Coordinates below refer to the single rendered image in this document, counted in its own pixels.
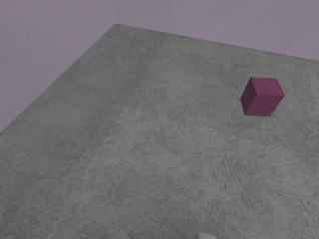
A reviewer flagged carton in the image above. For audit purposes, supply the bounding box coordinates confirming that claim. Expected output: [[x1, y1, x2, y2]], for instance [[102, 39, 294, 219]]
[[240, 77, 285, 117]]

